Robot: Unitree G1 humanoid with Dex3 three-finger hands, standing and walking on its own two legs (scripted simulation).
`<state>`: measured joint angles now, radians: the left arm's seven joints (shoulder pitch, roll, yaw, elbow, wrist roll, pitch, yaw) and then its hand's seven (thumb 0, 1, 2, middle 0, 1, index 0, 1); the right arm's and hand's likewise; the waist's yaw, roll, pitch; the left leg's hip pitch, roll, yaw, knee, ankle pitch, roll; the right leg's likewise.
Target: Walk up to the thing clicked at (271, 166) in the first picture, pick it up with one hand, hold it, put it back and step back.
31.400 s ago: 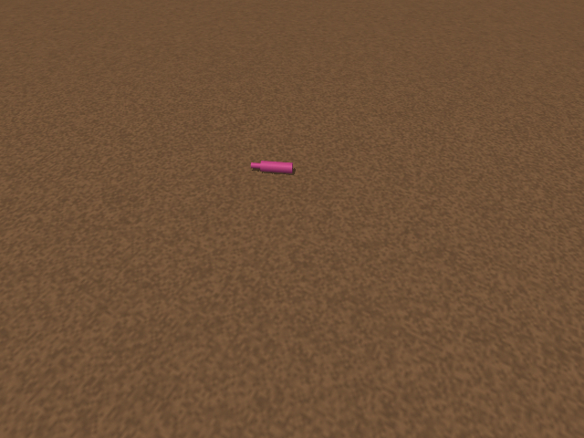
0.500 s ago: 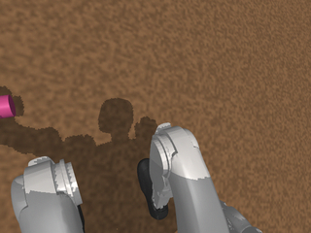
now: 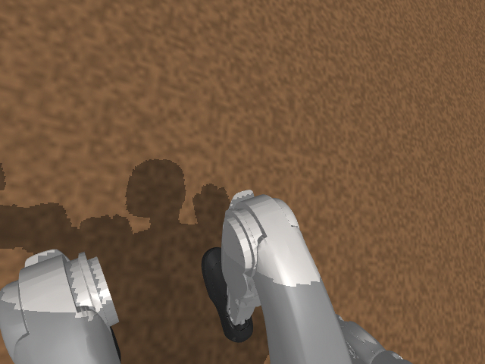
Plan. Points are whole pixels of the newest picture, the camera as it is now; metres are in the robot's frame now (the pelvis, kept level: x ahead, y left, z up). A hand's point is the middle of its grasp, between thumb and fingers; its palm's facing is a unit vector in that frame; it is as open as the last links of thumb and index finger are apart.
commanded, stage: open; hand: left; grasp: from above
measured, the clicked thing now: out of the picture +0.43 +0.37 -0.26
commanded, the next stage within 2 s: withdraw in 1.00 s
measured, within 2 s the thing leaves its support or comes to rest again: rests again in 0.16 s
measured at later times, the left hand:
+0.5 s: hand out of the picture +0.43 +0.33 -0.24, palm faces -0.46 -0.12 -0.88, open 10.8 cm
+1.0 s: hand out of the picture +0.42 +0.33 -0.24, palm faces -0.47 -0.13 -0.87, open 13.5 cm
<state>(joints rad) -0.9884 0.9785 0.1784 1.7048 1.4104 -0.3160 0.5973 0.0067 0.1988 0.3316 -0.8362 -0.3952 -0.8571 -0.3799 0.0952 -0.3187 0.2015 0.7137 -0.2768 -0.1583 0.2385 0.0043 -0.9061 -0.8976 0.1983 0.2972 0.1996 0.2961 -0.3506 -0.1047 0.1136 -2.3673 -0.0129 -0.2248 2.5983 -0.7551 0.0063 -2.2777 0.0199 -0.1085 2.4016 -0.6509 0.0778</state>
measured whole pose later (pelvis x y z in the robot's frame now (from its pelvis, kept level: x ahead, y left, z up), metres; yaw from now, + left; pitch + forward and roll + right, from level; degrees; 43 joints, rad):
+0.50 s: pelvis +0.00 +0.00 +0.00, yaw -1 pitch +28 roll -15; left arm -1.02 1.00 0.14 1.75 1.39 -0.30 0.62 0.00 -0.03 0.63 -0.50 -0.63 -0.51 -0.62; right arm 0.08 -0.33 0.24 0.70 -0.28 -0.21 0.26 0.00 -0.90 -0.90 0.20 0.30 0.20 0.30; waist -0.37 -0.11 0.13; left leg -2.36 -0.01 -0.24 2.60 -0.75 0.01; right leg -2.27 0.03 -0.12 2.39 -0.64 0.08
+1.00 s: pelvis +0.00 +0.00 +0.00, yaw -1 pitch +28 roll -15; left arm -1.01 1.01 0.13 1.73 1.39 -0.32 0.60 0.00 -0.42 0.96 -0.14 -0.96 -0.15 -0.96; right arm 0.09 -0.33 0.26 0.69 -0.28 -0.19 0.25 0.00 -0.90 -0.90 0.20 0.30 0.20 0.30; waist -0.36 -0.12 0.14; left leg -2.35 -0.01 -0.24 2.59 -0.75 0.00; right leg -2.26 0.03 -0.12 2.38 -0.63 0.08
